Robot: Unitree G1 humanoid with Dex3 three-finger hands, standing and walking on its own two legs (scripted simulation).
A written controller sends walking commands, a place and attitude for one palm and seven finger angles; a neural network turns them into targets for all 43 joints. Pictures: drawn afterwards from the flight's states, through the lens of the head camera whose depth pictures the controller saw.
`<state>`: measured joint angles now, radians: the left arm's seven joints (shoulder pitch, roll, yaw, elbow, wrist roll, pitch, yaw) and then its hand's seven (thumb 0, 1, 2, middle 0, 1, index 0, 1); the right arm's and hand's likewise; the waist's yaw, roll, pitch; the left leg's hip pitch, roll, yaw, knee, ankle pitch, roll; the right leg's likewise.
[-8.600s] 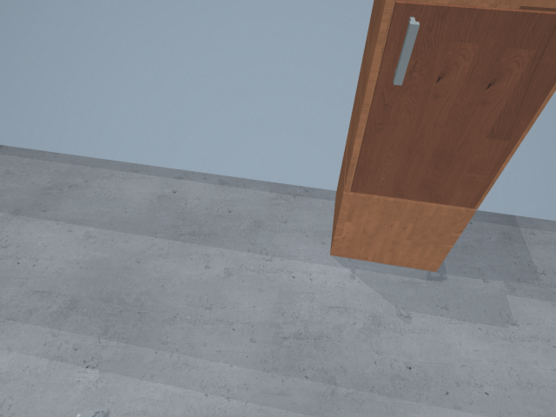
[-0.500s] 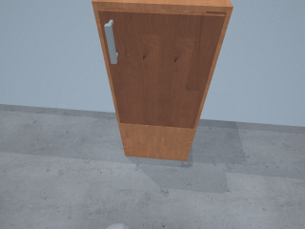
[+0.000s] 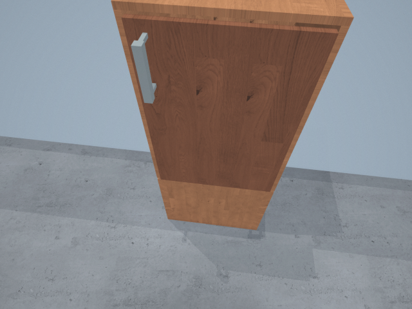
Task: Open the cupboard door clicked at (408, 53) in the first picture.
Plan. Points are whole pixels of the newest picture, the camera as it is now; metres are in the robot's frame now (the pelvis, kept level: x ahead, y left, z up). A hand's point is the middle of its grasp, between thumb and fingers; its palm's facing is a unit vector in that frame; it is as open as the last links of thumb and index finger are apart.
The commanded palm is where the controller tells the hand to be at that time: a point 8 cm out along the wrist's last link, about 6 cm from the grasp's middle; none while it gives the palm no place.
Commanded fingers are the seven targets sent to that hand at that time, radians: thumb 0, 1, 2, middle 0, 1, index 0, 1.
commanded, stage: come to a stop and stand still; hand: left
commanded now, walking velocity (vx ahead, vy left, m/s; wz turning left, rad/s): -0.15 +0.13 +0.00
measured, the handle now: (146, 69) +0.55 +0.17 +0.16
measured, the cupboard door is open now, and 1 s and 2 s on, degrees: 0 0 0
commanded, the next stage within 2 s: look again from close up in 0.64 s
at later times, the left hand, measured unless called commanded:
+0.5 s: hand out of the picture +0.00 +0.21 -0.17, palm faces +0.09 -0.97 -0.21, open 7.4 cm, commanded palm none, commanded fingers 0.00 0.90 0.90 -0.20 -0.30 -0.20 -0.30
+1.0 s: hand out of the picture -0.03 +0.17 -0.17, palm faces +0.03 -0.97 -0.23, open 7.3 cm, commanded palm none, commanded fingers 0.00 0.90 0.90 -0.20 -0.30 -0.20 -0.30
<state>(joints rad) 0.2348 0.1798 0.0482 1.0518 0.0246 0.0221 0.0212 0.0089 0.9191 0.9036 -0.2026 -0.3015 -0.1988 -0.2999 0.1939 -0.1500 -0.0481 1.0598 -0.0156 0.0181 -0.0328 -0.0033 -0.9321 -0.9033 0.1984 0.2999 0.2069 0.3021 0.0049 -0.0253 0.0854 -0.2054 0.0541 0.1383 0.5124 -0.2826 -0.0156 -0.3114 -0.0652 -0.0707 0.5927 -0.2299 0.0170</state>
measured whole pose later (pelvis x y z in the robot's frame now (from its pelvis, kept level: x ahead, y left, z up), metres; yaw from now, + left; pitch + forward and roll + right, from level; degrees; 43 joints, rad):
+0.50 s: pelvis -0.03 +0.01 +0.00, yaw +2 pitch +0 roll +0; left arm 0.22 0.20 0.05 1.05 0.02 0.04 0.02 0.00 0.91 0.90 -0.20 -0.30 -0.20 -0.30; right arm 0.22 -0.16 -0.03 1.04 -0.02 0.01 -0.01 0.00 -0.91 -0.90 0.19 0.30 0.20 0.30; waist 0.02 -0.04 0.01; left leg -0.17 0.02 0.02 0.48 -0.32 -0.01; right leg -0.34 -0.05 -0.07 0.55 -0.27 0.02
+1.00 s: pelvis -0.03 +0.00 +0.00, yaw +1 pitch -1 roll +0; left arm 0.29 0.13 0.00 1.12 0.02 -0.02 0.04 0.01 0.92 0.90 -0.20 -0.30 -0.20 -0.30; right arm 0.32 -0.15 0.00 1.07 -0.02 -0.01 -0.03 0.01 -0.92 -0.90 0.19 0.30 0.20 0.30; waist -0.01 0.05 0.01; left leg -0.16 0.04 0.03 0.52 -0.35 -0.03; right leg -0.24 0.00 -0.05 0.56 -0.31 -0.03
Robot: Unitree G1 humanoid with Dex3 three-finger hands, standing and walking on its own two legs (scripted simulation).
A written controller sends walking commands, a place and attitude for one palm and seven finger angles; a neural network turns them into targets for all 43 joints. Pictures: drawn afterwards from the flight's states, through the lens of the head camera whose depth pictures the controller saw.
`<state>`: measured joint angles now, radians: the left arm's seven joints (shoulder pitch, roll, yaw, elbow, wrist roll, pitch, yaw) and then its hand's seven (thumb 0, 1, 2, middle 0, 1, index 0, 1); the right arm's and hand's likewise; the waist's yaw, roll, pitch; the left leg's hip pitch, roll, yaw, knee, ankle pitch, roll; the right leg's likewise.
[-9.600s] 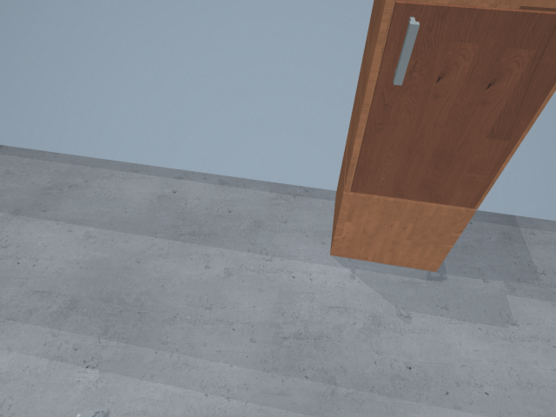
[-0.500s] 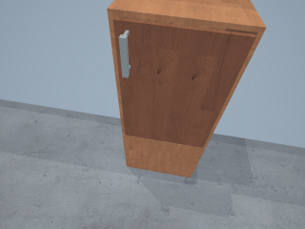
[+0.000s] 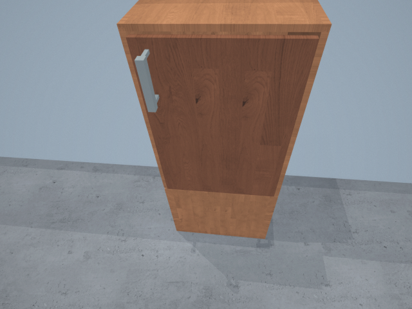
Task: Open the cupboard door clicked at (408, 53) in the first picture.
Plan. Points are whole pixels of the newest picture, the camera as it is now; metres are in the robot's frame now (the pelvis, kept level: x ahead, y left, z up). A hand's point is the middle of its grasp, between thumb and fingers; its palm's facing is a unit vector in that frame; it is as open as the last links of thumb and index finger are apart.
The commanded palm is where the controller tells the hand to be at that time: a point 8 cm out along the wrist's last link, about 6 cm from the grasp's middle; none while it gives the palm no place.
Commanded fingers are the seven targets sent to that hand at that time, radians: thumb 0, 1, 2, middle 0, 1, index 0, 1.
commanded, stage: look again from close up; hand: left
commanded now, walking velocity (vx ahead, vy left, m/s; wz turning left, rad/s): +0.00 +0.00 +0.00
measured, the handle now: (149, 81) +0.58 +0.16 +0.16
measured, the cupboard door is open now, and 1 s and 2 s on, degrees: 0 0 0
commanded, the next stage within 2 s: come to a stop and stand still in 0.24 s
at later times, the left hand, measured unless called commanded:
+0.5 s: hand out of the picture -0.01 +0.18 -0.17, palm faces +0.02 -0.98 -0.21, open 7.3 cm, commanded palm none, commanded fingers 0.00 0.90 0.90 -0.20 -0.30 -0.20 -0.30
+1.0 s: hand out of the picture -0.06 +0.22 -0.17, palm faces +0.04 -0.98 -0.21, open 7.4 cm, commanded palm none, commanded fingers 0.00 0.90 0.90 -0.20 -0.30 -0.20 -0.30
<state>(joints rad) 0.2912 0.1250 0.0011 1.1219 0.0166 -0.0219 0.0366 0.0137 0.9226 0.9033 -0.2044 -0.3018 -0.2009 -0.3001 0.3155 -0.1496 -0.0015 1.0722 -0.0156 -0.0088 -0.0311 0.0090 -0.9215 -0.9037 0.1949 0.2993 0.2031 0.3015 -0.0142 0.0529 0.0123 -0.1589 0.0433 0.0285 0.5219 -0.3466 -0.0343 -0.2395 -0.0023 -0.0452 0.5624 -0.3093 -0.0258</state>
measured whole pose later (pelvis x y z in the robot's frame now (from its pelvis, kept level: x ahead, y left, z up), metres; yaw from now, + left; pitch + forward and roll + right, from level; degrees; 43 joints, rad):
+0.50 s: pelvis -0.02 +0.01 +0.00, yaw +1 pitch -1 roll +0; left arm 0.27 0.15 0.00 1.10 0.02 -0.04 0.05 0.01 0.91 0.90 -0.20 -0.30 -0.20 -0.30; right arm 0.28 -0.17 -0.01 1.06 -0.01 -0.01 -0.02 0.00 -0.91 -0.90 0.19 0.30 0.20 0.30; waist -0.02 0.01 0.04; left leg -0.21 0.04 0.03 0.55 -0.31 -0.02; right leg -0.25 0.00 -0.06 0.54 -0.26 -0.02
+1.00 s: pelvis -0.04 +0.04 +0.01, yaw +1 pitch -2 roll +0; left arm 0.34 0.18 0.00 1.09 0.02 0.00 0.03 0.00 0.91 0.90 -0.20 -0.30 -0.20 -0.30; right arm 0.31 -0.16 0.01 1.06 -0.01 -0.02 -0.01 0.00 -0.91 -0.90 0.20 0.30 0.20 0.30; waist 0.01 -0.01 0.00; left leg -0.19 -0.02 0.05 0.47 -0.24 0.03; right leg -0.24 -0.06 -0.03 0.47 -0.20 0.03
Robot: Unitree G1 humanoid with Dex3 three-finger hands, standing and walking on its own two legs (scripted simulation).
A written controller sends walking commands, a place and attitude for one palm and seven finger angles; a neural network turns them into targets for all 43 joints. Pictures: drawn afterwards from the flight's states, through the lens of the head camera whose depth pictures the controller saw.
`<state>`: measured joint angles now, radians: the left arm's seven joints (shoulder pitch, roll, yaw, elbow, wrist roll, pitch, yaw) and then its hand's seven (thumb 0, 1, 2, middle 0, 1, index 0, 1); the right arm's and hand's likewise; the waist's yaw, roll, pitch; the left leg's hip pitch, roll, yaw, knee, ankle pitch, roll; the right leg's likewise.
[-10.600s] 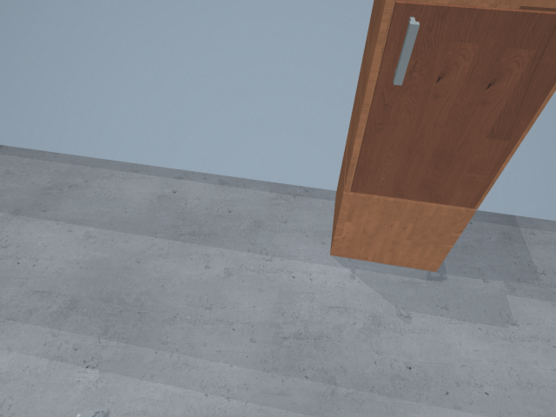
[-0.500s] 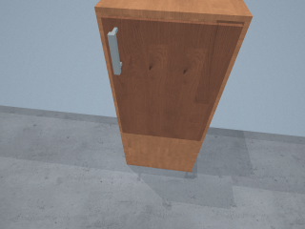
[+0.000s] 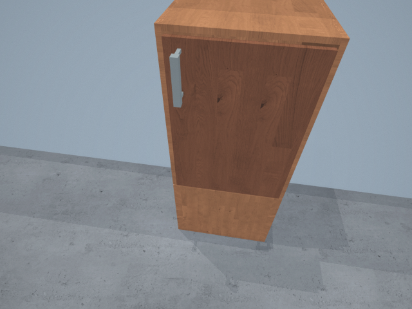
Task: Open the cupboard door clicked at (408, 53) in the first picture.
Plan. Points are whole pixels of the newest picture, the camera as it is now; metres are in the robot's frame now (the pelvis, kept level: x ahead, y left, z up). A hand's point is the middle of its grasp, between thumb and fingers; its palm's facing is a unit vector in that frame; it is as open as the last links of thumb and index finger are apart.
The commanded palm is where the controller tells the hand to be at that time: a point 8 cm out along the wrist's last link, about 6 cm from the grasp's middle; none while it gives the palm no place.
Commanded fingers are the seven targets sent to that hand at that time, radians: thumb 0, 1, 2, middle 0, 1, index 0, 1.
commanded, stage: come to a stop and stand still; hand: left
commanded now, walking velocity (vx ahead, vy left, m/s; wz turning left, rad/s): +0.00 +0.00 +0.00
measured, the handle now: (178, 78) +0.62 +0.12 +0.15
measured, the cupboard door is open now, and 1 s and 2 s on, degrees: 0 0 0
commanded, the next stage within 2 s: look again from close up in 0.58 s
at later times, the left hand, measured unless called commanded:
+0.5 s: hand out of the picture -0.01 +0.14 -0.18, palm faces +0.03 -0.99 -0.16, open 7.3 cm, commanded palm none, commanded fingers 0.00 0.90 0.90 -0.20 -0.30 -0.20 -0.30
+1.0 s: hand out of the picture -0.01 +0.13 -0.18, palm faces +0.04 -0.99 -0.14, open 7.4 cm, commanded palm none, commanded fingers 0.00 0.90 0.90 -0.20 -0.30 -0.20 -0.30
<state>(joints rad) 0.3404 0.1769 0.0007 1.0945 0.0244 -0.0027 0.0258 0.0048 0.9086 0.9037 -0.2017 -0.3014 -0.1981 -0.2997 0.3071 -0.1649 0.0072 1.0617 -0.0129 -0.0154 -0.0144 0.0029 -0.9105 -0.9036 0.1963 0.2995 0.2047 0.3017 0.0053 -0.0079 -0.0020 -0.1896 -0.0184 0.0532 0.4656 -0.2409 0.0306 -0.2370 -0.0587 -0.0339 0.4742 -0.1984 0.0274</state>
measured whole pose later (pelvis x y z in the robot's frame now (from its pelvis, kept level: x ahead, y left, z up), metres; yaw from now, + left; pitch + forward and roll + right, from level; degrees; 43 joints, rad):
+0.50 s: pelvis +0.00 -0.02 +0.00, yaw +0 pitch -2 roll +0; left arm 0.32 0.13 0.00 1.10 0.02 -0.01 0.03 0.01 0.91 0.90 -0.20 -0.30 -0.20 -0.30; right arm 0.33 -0.11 0.01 1.12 -0.01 -0.01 -0.02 0.00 -0.91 -0.90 0.19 0.30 0.20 0.30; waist 0.00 -0.02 0.01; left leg -0.19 0.01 0.05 0.47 -0.24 0.00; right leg -0.24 -0.03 -0.04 0.48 -0.20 0.00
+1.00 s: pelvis +0.01 -0.02 +0.00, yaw +0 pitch -1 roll +0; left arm 0.34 0.12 0.00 1.10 0.02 -0.01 0.03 0.00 0.91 0.90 -0.20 -0.30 -0.20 -0.30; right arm 0.32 -0.10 0.01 1.12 -0.01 -0.02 -0.02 0.00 -0.91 -0.90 0.19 0.30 0.20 0.30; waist 0.00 -0.02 0.01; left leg -0.19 0.01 0.04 0.46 -0.24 0.00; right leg -0.24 -0.03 -0.05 0.46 -0.20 0.00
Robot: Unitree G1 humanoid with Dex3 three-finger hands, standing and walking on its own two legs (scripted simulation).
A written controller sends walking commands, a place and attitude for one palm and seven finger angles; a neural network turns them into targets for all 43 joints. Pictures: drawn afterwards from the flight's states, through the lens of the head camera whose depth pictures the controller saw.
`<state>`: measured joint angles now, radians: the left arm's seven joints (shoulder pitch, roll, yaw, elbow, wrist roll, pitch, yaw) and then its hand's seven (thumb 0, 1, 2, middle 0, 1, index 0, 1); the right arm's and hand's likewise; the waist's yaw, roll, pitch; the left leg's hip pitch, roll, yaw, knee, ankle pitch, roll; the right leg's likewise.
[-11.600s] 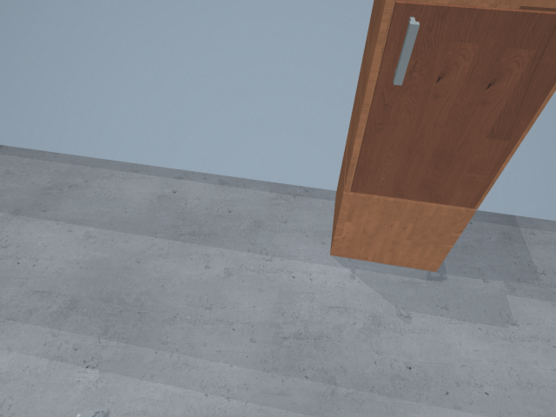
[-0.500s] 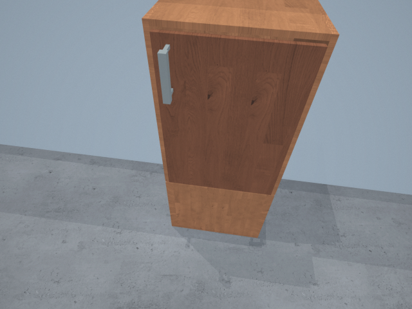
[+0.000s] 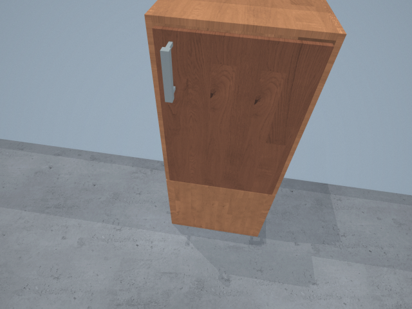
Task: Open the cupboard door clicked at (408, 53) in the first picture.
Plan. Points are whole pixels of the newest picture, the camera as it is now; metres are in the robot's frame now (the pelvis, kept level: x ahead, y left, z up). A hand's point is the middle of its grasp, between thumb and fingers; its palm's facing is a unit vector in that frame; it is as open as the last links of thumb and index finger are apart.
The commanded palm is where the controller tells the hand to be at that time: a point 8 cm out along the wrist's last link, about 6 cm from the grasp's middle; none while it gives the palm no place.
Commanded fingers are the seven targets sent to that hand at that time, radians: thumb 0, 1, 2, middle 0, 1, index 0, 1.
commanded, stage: look again from close up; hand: left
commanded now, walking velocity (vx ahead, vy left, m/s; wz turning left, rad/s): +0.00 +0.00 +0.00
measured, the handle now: (169, 72) +0.62 +0.14 +0.15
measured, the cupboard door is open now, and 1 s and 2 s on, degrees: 0 0 0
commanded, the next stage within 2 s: shuffle to correct the standing spot in 0.14 s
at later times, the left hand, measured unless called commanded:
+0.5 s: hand out of the picture +0.00 +0.15 -0.18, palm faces +0.03 -0.99 -0.15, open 7.4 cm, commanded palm none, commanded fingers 0.00 0.90 0.90 -0.20 -0.30 -0.20 -0.30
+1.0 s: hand out of the picture +0.08 +0.17 -0.18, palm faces -0.01 -0.98 -0.22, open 7.3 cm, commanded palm none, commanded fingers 0.00 0.90 0.90 -0.20 -0.30 -0.20 -0.30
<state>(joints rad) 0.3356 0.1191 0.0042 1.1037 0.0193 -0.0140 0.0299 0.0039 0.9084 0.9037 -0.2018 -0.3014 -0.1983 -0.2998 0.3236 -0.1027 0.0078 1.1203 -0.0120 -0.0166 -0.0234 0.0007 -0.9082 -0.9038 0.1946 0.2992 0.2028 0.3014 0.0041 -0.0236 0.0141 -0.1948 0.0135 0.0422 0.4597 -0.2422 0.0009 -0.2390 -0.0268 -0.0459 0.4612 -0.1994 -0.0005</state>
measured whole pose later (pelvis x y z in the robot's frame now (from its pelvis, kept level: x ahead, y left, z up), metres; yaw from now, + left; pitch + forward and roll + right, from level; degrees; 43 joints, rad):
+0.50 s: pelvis +0.03 -0.01 -0.01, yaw -3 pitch +0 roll +1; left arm 0.40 0.12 0.04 1.08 0.03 -0.01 0.00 0.00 0.91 0.90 -0.20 -0.30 -0.20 -0.30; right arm 0.36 -0.12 -0.02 1.10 -0.02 -0.01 -0.02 0.00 -0.91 -0.90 0.20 0.30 0.20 0.30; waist 0.01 -0.01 -0.01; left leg -0.19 0.04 0.08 0.55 -0.35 0.00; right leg -0.27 0.00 0.00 0.59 -0.31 -0.03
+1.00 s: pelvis +0.06 +0.00 +0.00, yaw -2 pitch +0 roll -1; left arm 0.27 0.15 0.01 1.09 0.02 -0.03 0.06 0.02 0.92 0.90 -0.20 -0.30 -0.20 -0.30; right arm 0.25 -0.16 -0.02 1.08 0.00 -0.01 -0.04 0.01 -0.94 -0.90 0.20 0.30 0.20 0.30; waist 0.00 0.01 0.03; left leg -0.19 0.04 0.08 0.53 -0.34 0.00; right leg -0.19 0.01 -0.01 0.49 -0.30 0.00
